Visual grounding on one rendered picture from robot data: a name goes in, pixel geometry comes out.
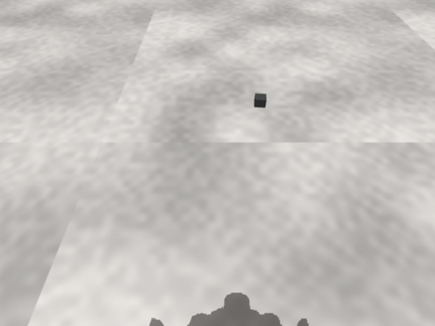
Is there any small box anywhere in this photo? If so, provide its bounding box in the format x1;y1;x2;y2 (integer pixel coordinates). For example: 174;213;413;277
254;93;266;108

